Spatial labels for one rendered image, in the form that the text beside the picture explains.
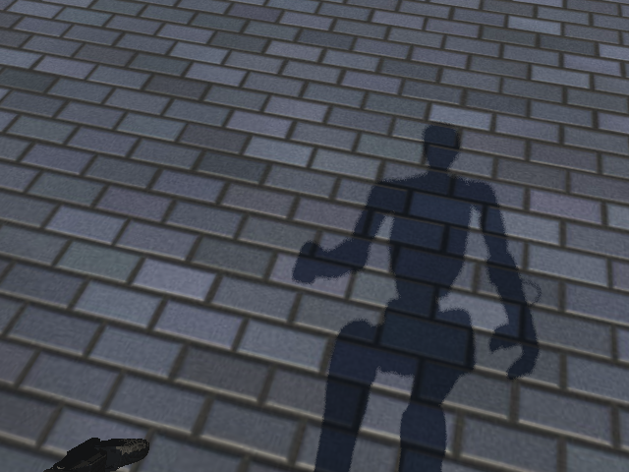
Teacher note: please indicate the left robot hand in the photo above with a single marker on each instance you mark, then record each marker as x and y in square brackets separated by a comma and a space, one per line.
[94, 455]

